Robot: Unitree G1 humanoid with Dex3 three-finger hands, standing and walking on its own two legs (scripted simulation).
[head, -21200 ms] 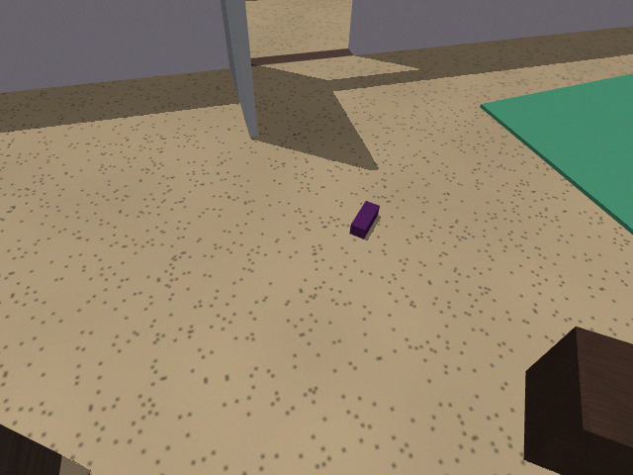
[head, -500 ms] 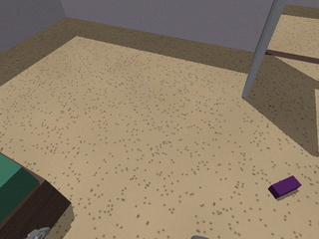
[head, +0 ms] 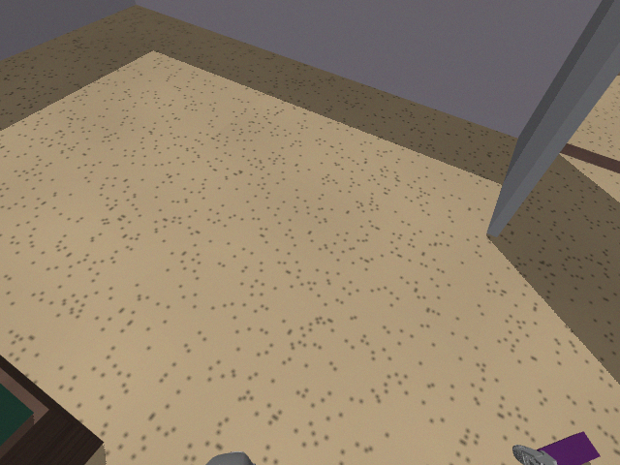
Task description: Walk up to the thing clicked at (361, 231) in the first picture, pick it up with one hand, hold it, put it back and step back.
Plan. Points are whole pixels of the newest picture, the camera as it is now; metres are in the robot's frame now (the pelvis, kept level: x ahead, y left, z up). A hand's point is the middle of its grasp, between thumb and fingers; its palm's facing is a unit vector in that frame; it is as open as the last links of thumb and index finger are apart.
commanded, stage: walk up
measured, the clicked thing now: (563, 454) +0.30 -0.78 -0.73
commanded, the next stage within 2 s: stand in 1.86 s
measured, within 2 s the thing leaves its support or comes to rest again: neither
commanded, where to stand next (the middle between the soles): +0.44 +0.00 m, yaw +0 degrees
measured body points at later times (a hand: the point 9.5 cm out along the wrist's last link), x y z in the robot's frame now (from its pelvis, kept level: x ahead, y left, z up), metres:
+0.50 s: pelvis +0.18 -0.05 +0.01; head +0.20 -0.09 +0.46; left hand +0.25 +0.27 -0.07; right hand +0.24 -0.37 -0.12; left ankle +0.18 +0.09 -0.66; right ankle +0.22 -0.16 -0.72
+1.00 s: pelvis +0.33 -0.01 +0.01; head +0.36 +0.01 +0.46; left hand +0.38 +0.31 -0.12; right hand +0.42 -0.33 -0.09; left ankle +0.38 +0.10 -0.72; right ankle +0.38 -0.16 -0.68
